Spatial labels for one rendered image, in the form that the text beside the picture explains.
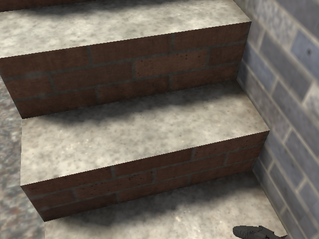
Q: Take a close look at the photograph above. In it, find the right robot hand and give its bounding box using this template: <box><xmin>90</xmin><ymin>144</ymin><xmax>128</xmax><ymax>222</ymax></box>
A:
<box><xmin>232</xmin><ymin>225</ymin><xmax>282</xmax><ymax>239</ymax></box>

